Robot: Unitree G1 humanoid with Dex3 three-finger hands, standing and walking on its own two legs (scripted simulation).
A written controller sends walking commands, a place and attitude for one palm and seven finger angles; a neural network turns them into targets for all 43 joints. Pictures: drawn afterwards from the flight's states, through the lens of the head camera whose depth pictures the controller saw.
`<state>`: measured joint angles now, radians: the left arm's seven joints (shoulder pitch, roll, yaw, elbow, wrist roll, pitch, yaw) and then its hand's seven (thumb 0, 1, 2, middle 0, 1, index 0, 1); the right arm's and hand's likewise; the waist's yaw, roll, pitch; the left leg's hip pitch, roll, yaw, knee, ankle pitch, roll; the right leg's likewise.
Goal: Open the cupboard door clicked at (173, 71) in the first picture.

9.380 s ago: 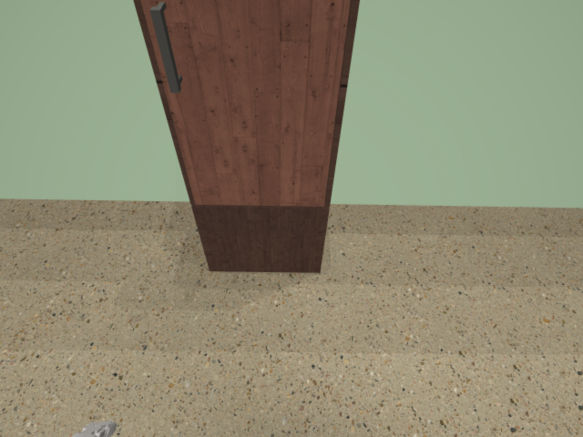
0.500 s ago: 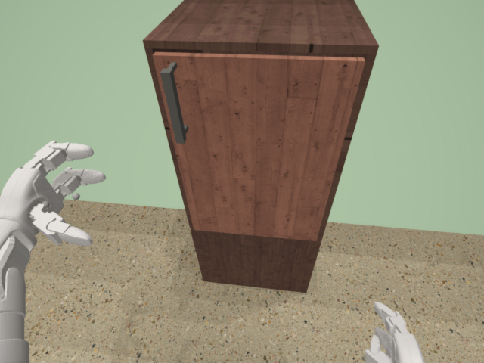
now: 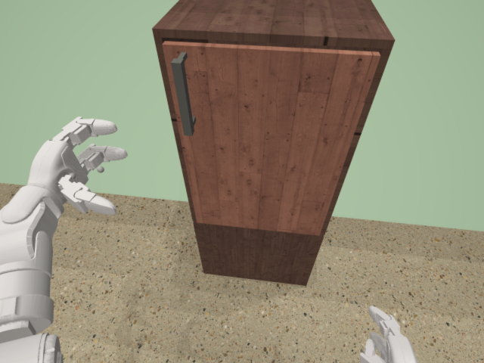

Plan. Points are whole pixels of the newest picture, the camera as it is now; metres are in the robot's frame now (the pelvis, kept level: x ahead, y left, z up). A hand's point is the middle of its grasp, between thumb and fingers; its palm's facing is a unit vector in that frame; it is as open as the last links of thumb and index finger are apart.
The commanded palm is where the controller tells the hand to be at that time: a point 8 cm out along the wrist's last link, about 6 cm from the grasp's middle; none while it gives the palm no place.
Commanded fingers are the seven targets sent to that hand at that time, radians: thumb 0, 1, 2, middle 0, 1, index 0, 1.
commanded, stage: move the hooked fingers beside the handle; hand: left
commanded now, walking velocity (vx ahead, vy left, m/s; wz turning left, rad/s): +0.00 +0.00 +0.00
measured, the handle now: (186, 95) +0.59 +0.17 +0.16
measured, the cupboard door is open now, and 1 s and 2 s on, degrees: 0 0 0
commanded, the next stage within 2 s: none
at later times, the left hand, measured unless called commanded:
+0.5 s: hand (125, 140) +0.42 +0.24 +0.17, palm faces -0.03 -1.00 +0.00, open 14.0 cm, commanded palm +0.40 +0.29 +0.17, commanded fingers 0.00 -0.50 0.30 -0.30 -1.20 -0.30 -1.20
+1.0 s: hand (140, 118) +0.48 +0.23 +0.17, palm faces -0.02 -1.00 +0.02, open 14.0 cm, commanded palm +0.47 +0.29 +0.16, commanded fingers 0.00 -0.50 0.30 -0.30 -1.20 -0.30 -1.20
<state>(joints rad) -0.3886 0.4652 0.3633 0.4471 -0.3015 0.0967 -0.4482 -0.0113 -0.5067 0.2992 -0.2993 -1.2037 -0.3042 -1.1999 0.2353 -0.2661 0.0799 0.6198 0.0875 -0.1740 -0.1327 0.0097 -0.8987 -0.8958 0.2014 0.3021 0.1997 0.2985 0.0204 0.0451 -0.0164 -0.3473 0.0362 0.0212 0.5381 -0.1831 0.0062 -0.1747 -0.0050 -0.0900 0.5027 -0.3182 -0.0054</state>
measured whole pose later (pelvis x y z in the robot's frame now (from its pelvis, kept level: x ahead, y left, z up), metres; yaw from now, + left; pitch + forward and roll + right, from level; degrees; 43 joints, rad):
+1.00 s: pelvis +0.02 -0.01 -0.01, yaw -3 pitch +8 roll -1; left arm -0.86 0.65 0.45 1.13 -0.17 -0.11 -0.45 -0.01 -0.50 0.30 -0.30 -1.20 -0.30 -1.20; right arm 0.39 -0.31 0.02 0.67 0.06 -0.03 -0.10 0.01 -0.90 -0.90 0.20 0.30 0.20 0.30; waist -0.10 0.03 -0.06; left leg -0.53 0.07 0.05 0.64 -0.25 0.00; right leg -0.37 0.02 -0.05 0.60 -0.37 -0.01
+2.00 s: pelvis +0.03 +0.00 -0.02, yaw -3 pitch +11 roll -2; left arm -0.95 0.67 0.44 1.19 -0.13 -0.15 -0.42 -0.01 -0.50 0.30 -0.30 -1.20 -0.30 -1.20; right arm 0.38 -0.30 0.03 0.63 0.05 0.03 -0.08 0.00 -0.90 -0.90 0.20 0.30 0.20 0.30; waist -0.13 0.03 -0.08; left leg -0.62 0.07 0.04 0.71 -0.29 0.01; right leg -0.45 0.02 -0.05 0.64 -0.39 0.00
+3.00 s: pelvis +0.03 +0.00 -0.02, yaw -3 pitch +10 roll -2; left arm -0.93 0.53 0.36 1.10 -0.14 -0.12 -0.31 -0.01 -0.50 0.30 -0.30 -1.20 -0.30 -1.20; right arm 0.37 -0.28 0.01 0.65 0.04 0.01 -0.06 0.00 -0.90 -0.90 0.20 0.30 0.20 0.30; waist -0.12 0.04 -0.08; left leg -0.60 0.07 0.04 0.71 -0.29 0.01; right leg -0.42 0.02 -0.05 0.64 -0.40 0.00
